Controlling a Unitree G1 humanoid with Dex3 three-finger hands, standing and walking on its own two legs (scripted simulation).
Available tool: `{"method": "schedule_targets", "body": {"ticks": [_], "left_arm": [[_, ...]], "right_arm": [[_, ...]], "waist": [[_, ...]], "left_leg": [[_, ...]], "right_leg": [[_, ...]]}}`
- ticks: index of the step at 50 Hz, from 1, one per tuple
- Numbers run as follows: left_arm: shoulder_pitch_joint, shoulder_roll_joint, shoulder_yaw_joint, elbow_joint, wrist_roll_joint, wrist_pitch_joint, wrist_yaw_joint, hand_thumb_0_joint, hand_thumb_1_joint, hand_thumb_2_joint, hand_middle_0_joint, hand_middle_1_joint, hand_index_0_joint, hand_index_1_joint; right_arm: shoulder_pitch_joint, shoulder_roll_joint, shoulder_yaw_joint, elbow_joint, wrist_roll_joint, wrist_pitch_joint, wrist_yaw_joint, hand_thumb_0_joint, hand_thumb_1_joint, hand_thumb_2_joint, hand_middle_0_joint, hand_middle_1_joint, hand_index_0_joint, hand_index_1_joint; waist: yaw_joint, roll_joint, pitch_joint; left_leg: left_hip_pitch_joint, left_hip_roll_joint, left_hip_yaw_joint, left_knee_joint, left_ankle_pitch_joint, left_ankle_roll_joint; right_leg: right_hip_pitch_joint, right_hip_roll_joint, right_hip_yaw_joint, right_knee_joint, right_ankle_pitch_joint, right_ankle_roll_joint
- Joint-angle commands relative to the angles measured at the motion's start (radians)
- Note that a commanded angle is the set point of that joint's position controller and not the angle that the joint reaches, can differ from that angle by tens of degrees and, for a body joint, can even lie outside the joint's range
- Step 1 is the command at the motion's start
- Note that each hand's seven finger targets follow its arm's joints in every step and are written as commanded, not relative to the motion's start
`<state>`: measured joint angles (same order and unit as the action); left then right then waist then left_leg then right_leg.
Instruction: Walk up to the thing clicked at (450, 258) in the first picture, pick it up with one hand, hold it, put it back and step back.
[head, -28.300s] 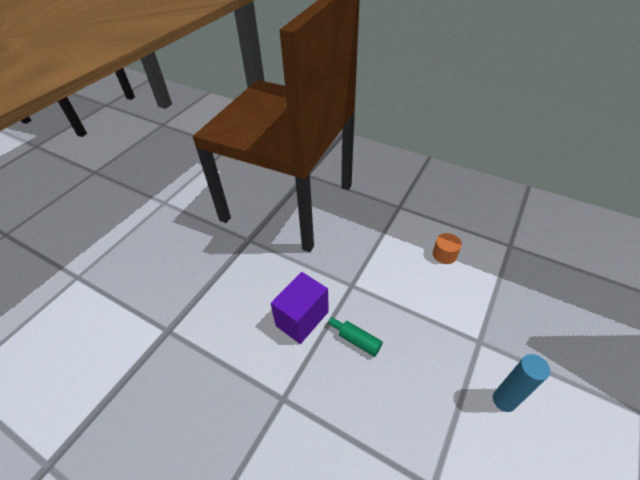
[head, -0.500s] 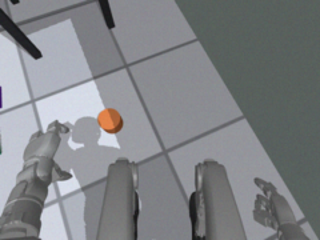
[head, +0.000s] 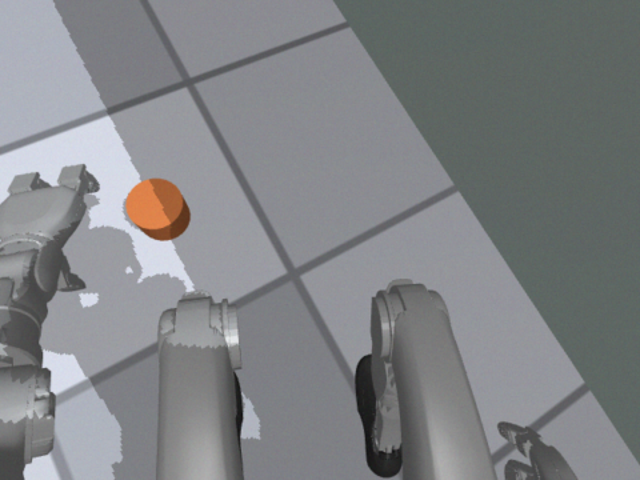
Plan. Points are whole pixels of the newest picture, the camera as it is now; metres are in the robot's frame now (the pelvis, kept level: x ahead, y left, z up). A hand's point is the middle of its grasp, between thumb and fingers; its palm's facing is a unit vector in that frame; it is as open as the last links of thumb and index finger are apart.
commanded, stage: rise first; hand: left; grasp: from above
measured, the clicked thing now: (160, 210) +0.52 +0.27 -0.34
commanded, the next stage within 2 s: approach in 0.82 s
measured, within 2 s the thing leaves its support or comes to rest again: neither
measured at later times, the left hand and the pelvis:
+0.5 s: hand (89, 227) +0.44 +0.33 -0.19, palm faces -0.45 -0.06 -0.89, open 14.2 cm; pelvis +0.01 +0.00 -0.04, yaw -1 degrees
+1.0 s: hand (103, 222) +0.45 +0.32 -0.22, palm faces -0.45 -0.07 -0.89, open 14.2 cm; pelvis +0.02 +0.00 -0.05, yaw -2 degrees
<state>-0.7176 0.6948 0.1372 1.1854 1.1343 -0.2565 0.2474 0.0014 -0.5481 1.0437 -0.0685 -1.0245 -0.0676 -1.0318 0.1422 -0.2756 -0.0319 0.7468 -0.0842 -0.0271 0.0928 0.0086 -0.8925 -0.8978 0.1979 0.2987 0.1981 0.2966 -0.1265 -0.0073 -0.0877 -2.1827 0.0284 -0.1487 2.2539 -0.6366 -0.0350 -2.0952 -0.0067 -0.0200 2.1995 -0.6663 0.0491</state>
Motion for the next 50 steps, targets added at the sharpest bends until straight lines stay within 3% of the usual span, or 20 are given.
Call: {"method": "schedule_targets", "body": {"ticks": [1,6,7,9,14,36,45,46,47,50], "left_arm": [[-0.3,0.299,0.045,-0.104,0.04,-0.01,0.066,0.0,-0.561,1.029,-0.055,-0.992,-0.051,-0.995],[-0.343,0.308,0.04,-0.079,0.082,-0.019,0.094,0.0,-0.559,1.021,-0.056,-0.997,-0.053,-0.999],[-0.355,0.309,0.036,-0.063,0.097,-0.021,0.1,0.0,-0.559,1.021,-0.056,-1.001,-0.054,-1.002],[-0.347,0.296,0.036,-0.047,0.101,-0.024,0.113,0.0,-0.54,0.996,-0.055,-1.02,-0.062,-1.01],[-0.39,0.324,0.04,-0.006,0.135,-0.029,0.139,0.0,-0.559,1.012,-0.058,-1.007,-0.057,-1.006],[-0.419,0.353,0.065,0.077,0.133,-0.017,0.185,0.0,-0.554,1.003,-0.057,-1.032,-0.062,-1.026],[-0.44,0.352,0.048,0.102,0.139,-0.024,0.189,0.0,-0.565,1.012,-0.059,-1.033,-0.059,-1.032],[-0.442,0.358,0.052,0.098,0.139,-0.026,0.19,0.0,-0.611,1.092,-0.068,-0.984,-0.03,-1.025],[-0.447,0.372,0.065,0.094,0.137,-0.025,0.194,0.0,-0.547,1.012,-0.058,-1.043,-0.064,-1.035],[-0.508,0.297,0.004,0.111,0.141,-0.022,0.2,0.0,-0.538,0.982,-0.059,-1.05,-0.068,-1.039]], "right_arm": [[0.138,-0.225,-0.068,-0.043,-0.01,-0.009,-0.005,0.0,-0.901,-0.903,0.2,0.3,0.2,0.3],[0.148,-0.228,-0.065,-0.024,-0.022,-0.004,0.002,0.0,-0.902,-0.903,0.2,0.3,0.2,0.3],[0.155,-0.225,-0.062,-0.024,-0.025,-0.001,0.006,0.0,-0.902,-0.903,0.2,0.3,0.2,0.3],[0.153,-0.225,-0.057,-0.019,-0.034,-0.001,0.011,0.0,-0.904,-0.902,0.2,0.3,0.2,0.3],[0.156,-0.223,-0.055,-0.011,-0.044,0.002,0.014,0.0,-0.906,-0.903,0.2,0.3,0.2,0.3],[0.161,-0.225,-0.03,0.013,-0.078,0.001,0.025,0.0,-0.904,-0.902,0.2,0.3,0.2,0.3],[0.158,-0.229,-0.019,0.013,-0.084,0.002,0.029,0.0,-0.905,-0.902,0.2,0.3,0.2,0.3],[0.164,-0.233,-0.017,0.014,-0.087,0.002,0.03,0.0,-0.91,-0.904,0.199,0.3,0.199,0.3],[0.165,-0.236,-0.019,0.017,-0.086,0.001,0.03,0.0,-0.903,-0.896,0.2,0.3,0.2,0.3],[0.175,-0.239,-0.016,0.026,-0.091,-0.003,0.035,0.0,-0.904,-0.897,0.2,0.3,0.2,0.3]], "waist": [[0.009,0.238,-0.612],[0.002,0.261,-0.637],[-0.011,0.263,-0.64],[-0.013,0.267,-0.626],[-0.028,0.235,-0.63],[-0.047,0.254,-0.642],[-0.064,0.251,-0.611],[-0.067,0.239,-0.623],[-0.064,0.237,-0.629],[-0.108,0.271,-0.612]], "left_leg": [[0.52,-0.023,0.097,-0.258,0.022,0.051],[0.534,-0.023,0.094,-0.229,0.065,0.048],[0.523,-0.024,0.099,-0.214,0.081,0.049],[0.52,-0.024,0.093,-0.209,0.097,0.05],[0.473,-0.025,0.11,-0.166,0.086,0.057],[0.424,-0.024,0.117,-0.087,0.137,0.06],[0.375,-0.027,0.116,-0.071,0.108,0.062],[0.373,-0.027,0.115,-0.064,0.117,0.064],[0.38,-0.026,0.115,-0.063,0.124,0.064],[0.41,-0.022,0.1,-0.069,0.129,0.058]], "right_leg": [[0.18,0.024,-0.115,-0.212,0.071,-0.084],[0.154,0.022,-0.119,-0.182,0.11,-0.084],[0.162,0.025,-0.121,-0.174,0.121,-0.083],[0.154,0.022,-0.126,-0.158,0.134,-0.076],[0.154,0.031,-0.121,-0.162,0.128,-0.079],[0.162,0.034,-0.123,-0.106,0.187,-0.071],[0.165,0.037,-0.125,-0.107,0.171,-0.072],[0.179,0.037,-0.124,-0.11,0.183,-0.069],[0.175,0.037,-0.125,-0.105,0.186,-0.069],[0.123,0.039,-0.141,-0.086,0.191,-0.071]]}}
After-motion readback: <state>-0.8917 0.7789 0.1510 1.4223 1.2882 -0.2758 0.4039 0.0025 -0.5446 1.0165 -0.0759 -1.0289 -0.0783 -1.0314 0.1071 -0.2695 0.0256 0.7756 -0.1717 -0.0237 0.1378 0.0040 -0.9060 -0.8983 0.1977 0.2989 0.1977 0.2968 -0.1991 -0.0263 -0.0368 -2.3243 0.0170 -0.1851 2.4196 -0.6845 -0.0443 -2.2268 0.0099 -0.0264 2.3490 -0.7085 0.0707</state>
